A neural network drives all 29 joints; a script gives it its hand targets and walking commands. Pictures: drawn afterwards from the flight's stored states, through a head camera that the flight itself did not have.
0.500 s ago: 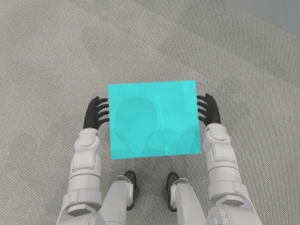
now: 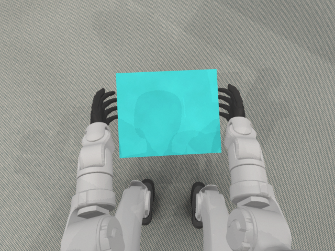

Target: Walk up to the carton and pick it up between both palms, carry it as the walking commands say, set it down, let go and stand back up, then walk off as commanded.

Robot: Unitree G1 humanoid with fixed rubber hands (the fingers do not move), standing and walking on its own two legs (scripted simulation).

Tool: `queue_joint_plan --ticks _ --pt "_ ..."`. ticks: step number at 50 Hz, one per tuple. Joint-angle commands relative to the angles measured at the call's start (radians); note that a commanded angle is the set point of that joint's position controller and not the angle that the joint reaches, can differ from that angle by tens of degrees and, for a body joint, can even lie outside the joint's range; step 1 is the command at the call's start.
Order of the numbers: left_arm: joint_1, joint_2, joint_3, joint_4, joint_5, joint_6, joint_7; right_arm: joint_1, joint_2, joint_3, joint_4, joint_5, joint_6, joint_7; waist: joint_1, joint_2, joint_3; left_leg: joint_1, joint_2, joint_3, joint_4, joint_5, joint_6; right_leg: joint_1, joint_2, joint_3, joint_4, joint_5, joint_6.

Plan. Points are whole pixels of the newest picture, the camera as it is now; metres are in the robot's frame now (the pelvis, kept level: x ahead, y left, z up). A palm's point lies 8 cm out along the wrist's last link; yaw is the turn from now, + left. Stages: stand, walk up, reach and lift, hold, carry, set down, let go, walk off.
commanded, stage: set down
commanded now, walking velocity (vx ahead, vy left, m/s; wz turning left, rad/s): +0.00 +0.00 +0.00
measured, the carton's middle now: (167, 116) +0.43 +0.03 -0.19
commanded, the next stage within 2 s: none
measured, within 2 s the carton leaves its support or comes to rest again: neither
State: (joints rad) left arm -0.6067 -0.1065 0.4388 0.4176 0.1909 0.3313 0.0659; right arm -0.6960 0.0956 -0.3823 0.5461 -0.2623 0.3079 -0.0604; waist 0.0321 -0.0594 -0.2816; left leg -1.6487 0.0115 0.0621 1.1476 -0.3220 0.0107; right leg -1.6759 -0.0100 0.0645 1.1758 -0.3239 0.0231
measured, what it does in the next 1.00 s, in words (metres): lowers itself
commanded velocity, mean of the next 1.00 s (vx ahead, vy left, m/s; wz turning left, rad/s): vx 0.00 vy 0.00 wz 0.00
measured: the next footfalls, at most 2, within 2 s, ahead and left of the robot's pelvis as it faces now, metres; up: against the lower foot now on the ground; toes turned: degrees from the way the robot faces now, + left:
none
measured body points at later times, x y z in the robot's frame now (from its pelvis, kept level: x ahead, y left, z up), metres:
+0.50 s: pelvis -0.02 +0.01 -0.08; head +0.27 +0.01 +0.27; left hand +0.43 +0.20 -0.19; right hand +0.46 -0.13 -0.20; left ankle +0.08 +0.11 -0.60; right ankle +0.08 -0.13 -0.60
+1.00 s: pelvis -0.04 +0.00 -0.14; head +0.29 +0.01 +0.17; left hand +0.45 +0.19 -0.27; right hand +0.47 -0.14 -0.29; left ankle +0.08 +0.11 -0.60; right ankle +0.08 -0.13 -0.60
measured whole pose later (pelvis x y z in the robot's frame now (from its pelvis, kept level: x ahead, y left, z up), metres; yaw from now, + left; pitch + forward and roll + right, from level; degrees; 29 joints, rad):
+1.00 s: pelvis -0.04 +0.00 -0.14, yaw +1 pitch +52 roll +2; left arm -1.01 0.01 0.44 0.51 0.12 0.32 0.10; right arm -1.07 -0.09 -0.38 0.66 -0.17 0.32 -0.06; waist 0.03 -0.05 -0.09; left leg -2.15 0.00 0.05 1.65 -0.40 0.02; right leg -2.17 0.00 0.07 1.67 -0.41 0.04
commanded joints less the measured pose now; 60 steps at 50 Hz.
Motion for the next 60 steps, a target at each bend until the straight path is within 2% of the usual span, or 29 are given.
queue_joint_plan --ticks 1,2,5,7,8,10,11,12,18,20,21,22,32,33,34,38,40,45,47,48,49,50,52,54,55,56,57,58,60 --pt "-0.725 -0.77 -0.643 0.028 -0.16 -0.06 -0.406 -0.591 0.911 0.565 0.007 0.175 -0.052 0.313 0.014 0.031 -0.881 0.331 -0.153 -0.035 0.079 0.212 -0.031 0.475 0.152 -0.045 0.055 0.221 -0.023" --pt "-0.745 -0.79 -0.651 0.013 -0.173 -0.062 -0.408 -0.613 0.887 0.548 -0.006 0.156 -0.056 0.31 -0.027 0.005 -0.909 0.318 -0.153 -0.051 0.075 0.235 -0.033 0.482 0.15 -0.07 0.074 0.242 -0.022" --pt "-0.8 -0.767 -0.684 -0.011 -0.198 -0.064 -0.387 -0.645 0.883 0.581 -0.034 0.2 -0.063 0.304 0.003 0.034 -1.001 0.355 -0.146 -0.046 0.144 0.276 -0.045 0.435 0.146 -0.052 0.122 0.266 -0.02" --pt "-0.762 -0.73 -0.638 0.081 -0.158 -0.049 -0.384 -0.674 0.886 0.561 0.032 0.172 -0.042 0.294 0.011 -0.035 -0.869 0.225 -0.146 -0.024 0.15 0.141 -0.036 0.423 0.142 -0.045 0.112 0.155 -0.012" --pt "-0.834 -0.744 -0.638 0.073 -0.169 -0.035 -0.388 -0.654 0.892 0.524 0.08 0.174 -0.026 0.296 0.006 0.025 -0.818 0.253 -0.149 -0.015 0.134 0.013 -0.033 0.372 0.152 -0.057 0.114 0.036 -0.021" --pt "-0.819 -0.725 -0.572 0.106 -0.14 -0.03 -0.394 -0.738 0.905 0.543 0.05 0.164 -0.017 0.302 0.019 -0.044 -0.876 0.183 -0.159 -0.007 0.194 0.014 -0.027 0.397 0.149 -0.054 0.131 0.029 -0.012" --pt "-0.926 -0.722 -0.598 0.064 -0.182 -0.03 -0.393 -0.74 0.842 0.523 0.049 0.155 -0.018 0.299 -0.028 -0.053 -0.889 0.155 -0.156 -0.009 0.186 0.008 -0.035 0.423 0.147 -0.071 0.146 0.061 -0.022" --pt "-0.828 -0.789 -0.63 0.123 -0.167 -0.011 -0.389 -0.801 0.824 0.532 -0.034 0.18 -0.036 0.299 -0.02 0.08 -0.93 0.252 -0.146 -0.045 0.19 0.071 -0.038 0.321 0.141 -0.072 0.187 0.09 -0.023" --pt "-0.92 -0.684 -0.58 0.098 -0.17 -0.029 -0.386 -0.773 0.868 0.502 0.109 0.163 -0.005 0.303 0.022 -0.066 -0.886 0.092 -0.155 -0.008 0.247 0.042 -0.023 0.342 0.152 -0.076 0.224 0.083 -0.01" --pt "-0.97 -0.678 -0.619 0.037 -0.217 -0.045 -0.375 -0.799 0.854 0.526 0.006 0.199 -0.021 0.301 -0.004 -0.025 -1.021 0.136 -0.151 0.006 0.293 0.141 -0.033 0.395 0.152 -0.077 0.244 0.181 -0.01" --pt "-0.96 -0.682 -0.617 0.072 -0.201 -0.04 -0.368 -0.896 0.832 0.566 -0.031 0.236 -0.036 0.293 0.055 0.028 -1.014 0.106 -0.155 0.015 0.304 0.134 -0.022 0.363 0.149 -0.056 0.272 0.167 -0.02" --pt "-0.953 -0.727 -0.683 0.037 -0.246 -0.045 -0.361 -0.864 0.842 0.564 -0.042 0.231 -0.037 0.294 -0.025 -0.015 -1.093 0.284 -0.153 -0.045 0.296 0.23 -0.028 0.299 0.156 -0.116 0.299 0.206 -0.004" --pt "-1.006 -0.708 -0.647 0.116 -0.211 -0.034 -0.337 -0.941 0.735 0.501 0.029 0.207 -0.047 0.297 -0.021 0.085 -0.946 0.175 -0.156 -0.027 0.377 0.093 -0.037 0.109 0.15 -0.104 0.368 0.053 -0.021" --pt "-1.004 -0.637 -0.573 0.127 -0.184 -0.043 -0.341 -0.894 0.756 0.486 0.118 0.188 -0.031 0.296 0.002 -0.034 -0.83 0.042 -0.16 -0.004 0.386 0.088 -0.024 0.121 0.15 -0.101 0.348 0.061 -0.013" --pt "-1.069 -0.624 -0.611 0.098 -0.209 -0.041 -0.34 -0.908 0.739 0.478 0.095 0.202 -0.034 0.296 -0.03 -0.028 -0.899 0.12 -0.154 -0.034 0.369 0.034 -0.023 0.125 0.154 -0.13 0.372 0.017 -0.006" --pt "-1.024 -0.714 -0.646 0.101 -0.22 -0.035 -0.328 -1.036 0.736 0.584 -0.026 0.279 -0.048 0.281 0.025 0.041 -1.053 0.131 -0.166 0.008 0.445 0.131 -0.025 0.205 0.144 -0.1 0.4 0.094 -0.013" --pt "-1.018 -0.655 -0.576 0.159 -0.207 -0.038 -0.324 -1.017 0.708 0.557 0.031 0.235 -0.046 0.277 0.033 -0.033 -0.923 0.053 -0.166 0.003 0.446 0.091 -0.017 0.152 0.14 -0.118 0.418 0.046 -0.008" --pt "-1.081 -0.692 -0.622 0.174 -0.224 -0.03 -0.323 -1.051 0.672 0.517 0.021 0.265 -0.06 0.281 -0.019 0.072 -0.948 0.113 -0.153 -0.007 0.451 0.073 -0.024 0.067 0.145 -0.126 0.45 0.033 -0.022" --pt "-1.105 -0.626 -0.598 0.143 -0.24 -0.043 -0.322 -1.091 0.66 0.541 0.033 0.259 -0.051 0.272 -0.001 -0.044 -0.951 0.038 -0.16 -0.002 0.494 0.053 -0.016 0.101 0.138 -0.126 0.473 0.019 -0.009" --pt "-1.13 -0.6 -0.583 0.151 -0.222 -0.048 -0.316 -1.016 0.725 0.508 0.109 0.246 -0.047 0.276 0.03 0.005 -0.922 0.037 -0.157 0.012 0.489 0.052 -0.019 0.092 0.144 -0.116 0.463 0.018 -0.015" --pt "-1.084 -0.62 -0.566 0.204 -0.21 -0.037 -0.327 -0.958 0.673 0.46 0.167 0.201 -0.036 0.272 -0.015 0.01 -0.846 -0.026 -0.159 0.014 0.5 0.044 -0.026 0.074 0.141 -0.115 0.461 0.024 -0.018" --pt "-1.05 -0.629 -0.542 0.212 -0.186 -0.036 -0.33 -1.08 0.646 0.499 0.059 0.251 -0.056 0.275 0.027 0.016 -0.855 -0.024 -0.157 0.006 0.496 0.052 -0.008 0.049 0.141 -0.109 0.461 0.017 -0.01" --pt "-1.113 -0.604 -0.616 0.139 -0.238 -0.051 -0.318 -1.126 0.649 0.577 -0.031 0.288 -0.07 0.268 -0.001 -0.039 -1.074 0.092 -0.145 -0.016 0.542 0.161 -0.015 0.14 0.136 -0.146 0.541 0.122 0.006" --pt "-1.118 -0.621 -0.627 0.171 -0.239 -0.041 -0.309 -1.171 0.601 0.579 -0.024 0.316 -0.081 0.264 0.019 0.028 -1.058 0.128 -0.153 -0.016 0.555 0.144 -0.014 0.08 0.131 -0.129 0.544 0.082 -0.003" --pt "-1.106 -0.569 -0.615 0.162 -0.239 -0.056 -0.304 -1.179 0.641 0.621 -0.022 0.329 -0.08 0.254 0.06 -0.051 -0.996 0.032 -0.146 -0.004 0.576 0.16 -0.006 0.098 0.129 -0.111 0.548 0.12 0.002" --pt "-1.172 -0.564 -0.614 0.153 -0.248 -0.062 -0.302 -1.158 0.631 0.575 0.011 0.307 -0.08 0.249 -0.009 -0.038 -0.971 0.047 -0.147 -0.011 0.567 0.129 -0.004 0.096 0.136 -0.131 0.547 0.102 0.003" --pt "-1.117 -0.573 -0.596 0.189 -0.227 -0.054 -0.305 -1.102 0.608 0.542 0.06 0.291 -0.077 0.249 0.043 0.034 -0.955 0.048 -0.147 0.005 0.571 0.12 -0.015 0.059 0.131 -0.112 0.558 0.073 -0.007" --pt "-1.179 -0.553 -0.599 0.138 -0.252 -0.06 -0.312 -1.121 0.606 0.55 0.053 0.28 -0.066 0.246 -0.016 -0.037 -0.959 0.021 -0.146 0.003 0.583 0.08 -0.019 0.087 0.132 -0.135 0.55 0.048 0.003" --pt "-1.157 -0.519 -0.582 0.185 -0.244 -0.061 -0.307 -1.096 0.599 0.549 0.085 0.287 -0.069 0.242 0.008 -0.025 -0.974 0.014 -0.147 0.005 0.604 0.088 -0.017 0.134 0.127 -0.131 0.587 0.075 0.006"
